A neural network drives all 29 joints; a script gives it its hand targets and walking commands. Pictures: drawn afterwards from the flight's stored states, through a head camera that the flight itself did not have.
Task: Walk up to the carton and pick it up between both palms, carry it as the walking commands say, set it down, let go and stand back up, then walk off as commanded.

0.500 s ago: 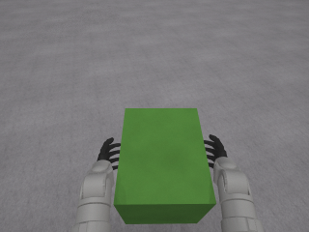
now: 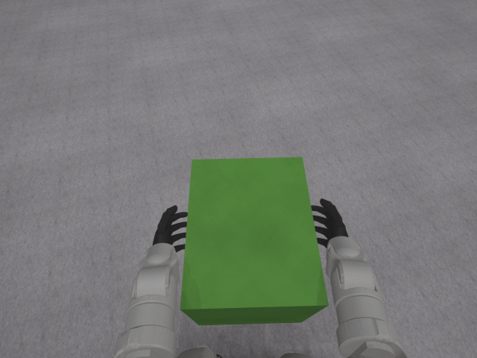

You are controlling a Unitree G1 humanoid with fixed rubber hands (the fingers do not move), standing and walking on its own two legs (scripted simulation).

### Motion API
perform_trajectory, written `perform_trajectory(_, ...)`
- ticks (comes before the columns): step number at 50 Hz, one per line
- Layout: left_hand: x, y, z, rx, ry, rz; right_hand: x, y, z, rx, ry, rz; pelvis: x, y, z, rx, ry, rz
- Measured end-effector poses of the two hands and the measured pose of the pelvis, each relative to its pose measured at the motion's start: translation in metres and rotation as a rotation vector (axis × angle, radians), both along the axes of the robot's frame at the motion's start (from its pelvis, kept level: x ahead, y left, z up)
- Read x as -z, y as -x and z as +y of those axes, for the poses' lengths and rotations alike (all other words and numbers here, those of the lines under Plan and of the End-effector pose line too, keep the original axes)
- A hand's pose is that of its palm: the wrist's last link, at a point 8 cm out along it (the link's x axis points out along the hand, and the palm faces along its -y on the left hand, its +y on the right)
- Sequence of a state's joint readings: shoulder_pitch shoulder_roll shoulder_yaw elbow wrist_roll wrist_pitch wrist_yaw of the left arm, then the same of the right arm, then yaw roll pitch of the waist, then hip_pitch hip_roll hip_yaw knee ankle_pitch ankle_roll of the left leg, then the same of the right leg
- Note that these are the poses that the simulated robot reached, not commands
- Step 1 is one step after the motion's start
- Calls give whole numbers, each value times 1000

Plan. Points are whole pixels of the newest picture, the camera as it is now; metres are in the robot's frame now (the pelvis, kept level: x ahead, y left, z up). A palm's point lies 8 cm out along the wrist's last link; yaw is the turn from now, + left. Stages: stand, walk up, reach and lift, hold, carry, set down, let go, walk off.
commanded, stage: set down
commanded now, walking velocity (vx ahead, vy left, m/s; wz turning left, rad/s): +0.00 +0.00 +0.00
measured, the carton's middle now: (248, 244) +0.34 +0.01 -0.10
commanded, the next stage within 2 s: none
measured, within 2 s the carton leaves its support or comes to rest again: neither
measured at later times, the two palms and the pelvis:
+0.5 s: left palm (168, 252) +0.32 +0.17 -0.11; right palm (313, 242) +0.35 -0.13 -0.11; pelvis -0.03 +0.00 -0.05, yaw +2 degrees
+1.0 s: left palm (180, 247) +0.37 +0.17 -0.20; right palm (306, 240) +0.39 -0.14 -0.19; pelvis -0.04 -0.01 -0.12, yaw +4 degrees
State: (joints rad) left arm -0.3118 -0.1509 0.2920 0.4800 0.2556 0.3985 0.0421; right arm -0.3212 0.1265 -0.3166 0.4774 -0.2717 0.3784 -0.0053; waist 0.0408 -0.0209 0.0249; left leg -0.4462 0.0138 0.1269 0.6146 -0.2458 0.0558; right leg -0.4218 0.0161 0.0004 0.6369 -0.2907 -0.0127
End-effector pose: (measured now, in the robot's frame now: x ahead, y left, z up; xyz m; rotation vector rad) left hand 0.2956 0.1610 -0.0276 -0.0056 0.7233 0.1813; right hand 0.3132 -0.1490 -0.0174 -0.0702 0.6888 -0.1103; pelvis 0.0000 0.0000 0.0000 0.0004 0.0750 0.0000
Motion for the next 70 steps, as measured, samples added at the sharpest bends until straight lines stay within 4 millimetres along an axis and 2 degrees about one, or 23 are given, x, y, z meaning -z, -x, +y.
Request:
perform_trajectory(20,71,-21,10,-10,-34,-33,73,-28,11,-26,6,-39,36,23,-2,-32,10,267)
perform_trajectory(33,115,-40,16,-17,-27,-46,114,-49,17,-23,7,-51,75,37,-2,-51,28,400)
perform_trajectory(54,183,-78,6,2,-44,-29,186,-82,7,4,-35,-33,132,43,-11,-67,29,565)
perform_trajectory(70,234,-100,13,11,-50,-38,234,-105,14,7,-38,-43,174,49,-7,-67,43,641)
